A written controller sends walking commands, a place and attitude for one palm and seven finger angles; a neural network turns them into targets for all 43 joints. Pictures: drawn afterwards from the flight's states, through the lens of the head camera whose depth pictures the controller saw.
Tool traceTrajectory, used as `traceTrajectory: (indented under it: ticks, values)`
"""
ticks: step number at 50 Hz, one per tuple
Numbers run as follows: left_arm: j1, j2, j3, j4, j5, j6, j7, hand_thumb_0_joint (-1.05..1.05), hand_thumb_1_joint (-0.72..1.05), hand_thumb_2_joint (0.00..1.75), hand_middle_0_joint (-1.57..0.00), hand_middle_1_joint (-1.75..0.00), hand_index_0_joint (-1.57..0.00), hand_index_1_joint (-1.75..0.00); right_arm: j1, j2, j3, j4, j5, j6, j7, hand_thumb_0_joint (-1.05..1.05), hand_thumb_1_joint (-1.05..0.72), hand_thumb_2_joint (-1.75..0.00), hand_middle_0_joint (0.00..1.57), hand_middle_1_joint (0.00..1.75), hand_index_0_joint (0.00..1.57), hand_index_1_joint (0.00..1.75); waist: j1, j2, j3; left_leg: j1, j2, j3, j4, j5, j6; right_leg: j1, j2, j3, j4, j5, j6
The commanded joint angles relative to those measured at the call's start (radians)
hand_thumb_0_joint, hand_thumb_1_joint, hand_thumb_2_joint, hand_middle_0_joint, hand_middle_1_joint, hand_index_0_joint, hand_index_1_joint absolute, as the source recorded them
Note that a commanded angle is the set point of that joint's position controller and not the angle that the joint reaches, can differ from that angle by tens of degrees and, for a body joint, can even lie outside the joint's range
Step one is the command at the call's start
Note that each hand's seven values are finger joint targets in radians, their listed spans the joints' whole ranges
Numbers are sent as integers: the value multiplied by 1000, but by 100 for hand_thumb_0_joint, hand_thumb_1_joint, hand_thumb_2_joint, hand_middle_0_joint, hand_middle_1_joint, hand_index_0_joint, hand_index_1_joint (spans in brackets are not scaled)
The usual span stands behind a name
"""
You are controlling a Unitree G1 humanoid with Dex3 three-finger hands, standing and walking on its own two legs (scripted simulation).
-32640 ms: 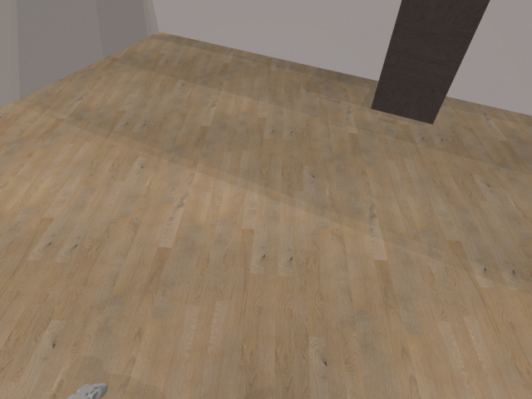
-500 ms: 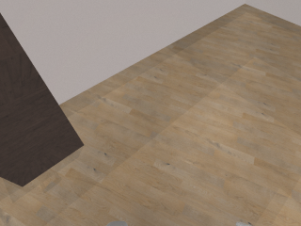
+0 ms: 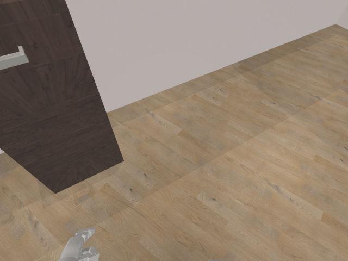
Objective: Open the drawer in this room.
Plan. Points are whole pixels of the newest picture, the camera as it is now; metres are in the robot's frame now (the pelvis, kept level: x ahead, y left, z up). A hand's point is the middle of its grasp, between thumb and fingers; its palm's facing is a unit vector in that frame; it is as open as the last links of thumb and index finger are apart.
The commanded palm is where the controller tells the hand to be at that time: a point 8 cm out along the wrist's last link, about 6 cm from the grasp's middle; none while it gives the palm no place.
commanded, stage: turn to face it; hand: left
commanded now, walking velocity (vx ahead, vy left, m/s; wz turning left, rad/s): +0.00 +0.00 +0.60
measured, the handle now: (4, 57) +0.62 +0.51 +0.10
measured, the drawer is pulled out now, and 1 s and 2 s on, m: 0.00 0.00 0.00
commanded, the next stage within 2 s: take the last steps up to it in 0.82 s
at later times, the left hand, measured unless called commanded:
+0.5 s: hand out of the picture -0.07 +0.23 -0.19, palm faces +0.37 -0.89 -0.25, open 7.4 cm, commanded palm none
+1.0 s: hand out of the picture -0.06 +0.24 -0.16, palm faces +0.46 -0.86 -0.23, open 7.4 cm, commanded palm none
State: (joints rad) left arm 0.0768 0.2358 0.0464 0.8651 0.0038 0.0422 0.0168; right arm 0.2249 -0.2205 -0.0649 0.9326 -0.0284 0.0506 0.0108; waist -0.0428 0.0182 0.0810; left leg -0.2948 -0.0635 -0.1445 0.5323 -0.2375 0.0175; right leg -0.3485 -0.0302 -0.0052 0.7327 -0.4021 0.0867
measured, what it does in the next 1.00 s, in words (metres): steps on the spot, turning left: right foot, then left foot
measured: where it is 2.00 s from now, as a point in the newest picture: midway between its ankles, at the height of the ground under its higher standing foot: (152, 259)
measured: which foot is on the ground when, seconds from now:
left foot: down 0.00-0.04, up 0.06-0.46, down 0.48-1.00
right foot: up 0.00-0.02, down 0.04-0.48, up 0.50-1.00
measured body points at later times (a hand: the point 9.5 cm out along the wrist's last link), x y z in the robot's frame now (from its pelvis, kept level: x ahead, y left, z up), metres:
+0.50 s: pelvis -0.03 +0.02 -0.02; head +0.00 +0.05 +0.43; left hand -0.09 +0.28 -0.17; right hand +0.17 -0.20 -0.14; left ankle -0.06 +0.12 -0.74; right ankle +0.00 -0.14 -0.73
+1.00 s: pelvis -0.05 +0.03 +0.01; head -0.04 +0.04 +0.46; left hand -0.09 +0.29 -0.14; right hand +0.08 -0.17 -0.14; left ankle -0.06 +0.12 -0.74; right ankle +0.00 -0.11 -0.69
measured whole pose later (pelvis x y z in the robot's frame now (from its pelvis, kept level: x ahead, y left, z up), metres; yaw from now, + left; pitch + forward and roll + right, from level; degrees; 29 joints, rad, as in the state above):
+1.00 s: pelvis -0.05 +0.03 +0.01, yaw +27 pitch -1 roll +0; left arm 0.16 0.21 0.04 0.98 0.01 0.05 0.02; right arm 0.27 -0.18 -0.04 1.01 -0.03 0.02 -0.01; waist -0.02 0.00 0.04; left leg -0.22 -0.07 -0.03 0.42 -0.18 0.06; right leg -0.36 -0.06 -0.02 0.86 -0.43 0.07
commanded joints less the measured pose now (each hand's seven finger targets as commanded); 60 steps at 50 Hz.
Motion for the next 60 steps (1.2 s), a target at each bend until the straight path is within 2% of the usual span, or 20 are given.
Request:
traceTrajectory:
  ticks: [1, 2, 3, 4, 5, 9, 19, 22, 23, 24, 25, 26, 28, 32, 46, 53, 54, 56, 57, 60]
  values:
    - [147, 147, 42, -47, -3, -46, 14, 0, 90, 90, -20, -30, -20, -30, -29, -164, -56, -90, 20, -26, -12, 0, -90, -90, 20, 30, 20, 30, 76, 22, -189, -122, 144, -227, 37, 227, 48, 367, -81, 65, -397, 222, -34]
    - [170, 233, 60, -46, 14, -54, 22, 0, 90, 90, -20, -30, -20, -30, -19, -100, -48, -107, 28, -30, -7, 0, -90, -90, 20, 30, 20, 30, 87, -267, -205, -300, 2, -7, 253, -170, -41, 481, -357, 305, -448, 305, -128]
    - [157, 247, 59, -59, 12, -47, 24, 0, 90, 90, -20, -30, -20, -30, -43, -138, -58, -122, 21, -22, -10, 0, -90, -90, 20, 30, 20, 30, 90, -250, -179, -293, -2, 52, 452, -367, -59, 345, -493, 360, -437, 422, -234]
    - [120, 220, 48, -72, 12, -43, 24, 0, 90, 90, -20, -30, -20, -30, -36, -140, -61, -117, 12, -13, -4, 0, -90, -90, 20, 30, 20, 30, 64, -147, -127, -282, 20, 39, 586, -326, -56, 246, -446, 267, -427, 407, -249]
    - [76, 176, 47, -76, 9, -51, 26, 0, 90, 90, -20, -30, -20, -30, -19, -134, -61, -84, 9, 0, -1, 0, -90, -90, 20, 30, 20, 30, 43, -225, -110, -290, 51, 32, 649, -291, -63, 210, -396, 227, -438, 370, -224]
    - [55, 130, 29, -79, 12, -55, 19, 0, 90, 90, -20, -30, -20, -30, 10, -112, -54, -47, 8, 12, 17, 0, -90, -90, 20, 30, 20, 30, 16, -211, -54, -294, 77, 103, 713, -147, -93, 211, -284, 4, -394, 474, -171]
    - [194, 208, 57, -22, 28, -42, 13, 0, 90, 90, -20, -30, -20, -30, -133, -79, -25, -90, 21, -1, 20, 0, -90, -90, 20, 30, 20, 30, 92, -267, -70, -134, 81, 231, 287, -224, -84, 250, -347, -81, -331, 543, -204]
    - [178, 214, 63, -11, 21, -37, 9, 0, 90, 90, -20, -30, -20, -30, -57, -99, -24, -74, 20, -20, 15, 0, -90, -90, 20, 30, 20, 30, 48, -218, -131, 37, 69, 255, 34, -63, -66, 220, -330, -141, -203, 534, -143]
    - [174, 192, 59, -9, 13, -31, 8, 0, 90, 90, -20, -30, -20, -30, 0, -138, -33, -61, 19, -30, 16, 0, -90, -90, 20, 30, 20, 30, 12, -97, -170, 191, 104, 203, -112, 86, -52, 131, -303, -172, -62, 446, -95]
    - [193, 124, 47, -36, 4, -24, 3, 0, 90, 90, -20, -30, -20, -30, 52, -257, -60, -59, 11, -43, 9, 0, -90, -90, 20, 30, 20, 30, -18, 222, -212, 370, 357, -136, -166, 391, 46, -139, -156, -205, 170, -5, -13]
    - [135, 78, 23, -60, 8, -15, 7, 0, 90, 90, -20, -30, -20, -30, 114, -323, -73, -40, 18, -36, -3, 0, -90, -90, 20, 30, 20, 30, -49, 322, -216, 332, 486, -245, -174, 689, 140, -212, -96, -107, 302, -303, 2]
    - [125, 106, 28, -53, 9, -8, 10, 0, 90, 90, -20, -30, -20, -30, 102, -302, -64, -35, 14, -29, -6, 0, -90, -90, 20, 30, 20, 30, -37, 205, -206, 293, 494, -167, -152, 633, 182, -187, -119, -54, 374, -265, -20]
    - [105, 103, 32, -9, 11, -4, 9, 0, 90, 90, -20, -30, -20, -30, 10, -235, -47, -49, 8, -36, -27, 0, -90, -90, 20, 30, 20, 30, -9, 254, -140, 224, 387, -123, -173, 525, 139, -223, -115, -10, 425, -141, -12]
    - [161, 104, 35, 50, 12, -5, -4, 0, 90, 90, -20, -30, -20, -30, -37, -176, -19, -57, 14, -50, -33, 0, -90, -90, 20, 30, 20, 30, 37, 107, -104, 209, 293, -18, -199, 498, 105, -195, -86, -14, 451, 22, -1]
    - [72, 56, 17, 39, 7, -5, 7, 0, 90, 90, -20, -30, -20, -30, 59, -137, -21, 11, 6, -51, -39, 0, -90, -90, 20, 30, 20, 30, 11, 95, -80, 181, 310, -189, -253, 284, 174, -121, -51, 6, 183, -41, -6]
    - [224, 12, -3, 126, 13, -40, -14, 0, 90, 90, -20, -30, -20, -30, 66, -115, -19, 63, 2, -55, -35, 0, -90, -90, 20, 30, 20, 30, 59, 78, -79, -58, 237, -184, -276, -306, 114, 260, 14, -59, -262, 51, -58]
    - [286, 26, 3, 152, 17, -48, -12, 0, 90, 90, -20, -30, -20, -30, 62, -88, -18, 67, 4, -54, -34, 0, -90, -90, 20, 30, 20, 30, 85, 21, -67, -152, 178, -124, -196, -339, 72, 373, -11, -31, -368, 52, -71]
    - [346, 143, 29, 159, 27, -52, 3, 0, 90, 90, -20, -30, -20, -30, 20, -8, 2, 22, 11, -59, -30, 0, -90, -90, 20, 30, 20, 30, 121, -339, 35, -422, 13, 135, 235, -332, -14, 366, -352, 451, -647, -391, -222]
    - [327, 133, 26, 143, 16, -51, 8, 0, 90, 90, -20, -30, -20, -30, -19, -64, -15, 8, 1, -55, -19, 0, -90, -90, 20, 30, 20, 30, 113, -213, 92, -415, 63, 116, 367, -292, -8, 234, -388, 454, -692, -413, -261]
    - [265, 41, 12, 156, 10, -77, 8, 0, 90, 90, -20, -30, -20, -30, 25, -49, -26, 63, -4, -43, -4, 0, -90, -90, 20, 30, 20, 30, 47, -144, 154, -363, 119, 133, 515, -122, -20, 140, -273, 272, -663, -229, -222]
